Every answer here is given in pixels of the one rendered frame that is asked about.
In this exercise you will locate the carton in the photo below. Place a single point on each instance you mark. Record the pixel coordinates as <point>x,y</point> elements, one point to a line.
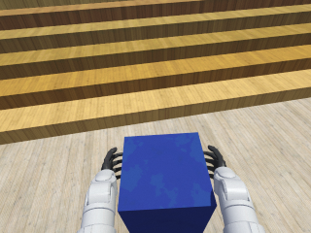
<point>165,185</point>

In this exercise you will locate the robot right hand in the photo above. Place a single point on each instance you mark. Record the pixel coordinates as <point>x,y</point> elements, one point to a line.
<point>217,161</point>

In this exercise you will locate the robot left hand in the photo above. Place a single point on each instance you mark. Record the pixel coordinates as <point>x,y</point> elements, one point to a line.
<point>109,164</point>

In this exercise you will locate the robot left forearm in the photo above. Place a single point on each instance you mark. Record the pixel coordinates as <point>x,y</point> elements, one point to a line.
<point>100,204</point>

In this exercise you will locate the robot right forearm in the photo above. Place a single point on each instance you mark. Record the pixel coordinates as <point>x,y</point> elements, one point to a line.
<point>236,204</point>

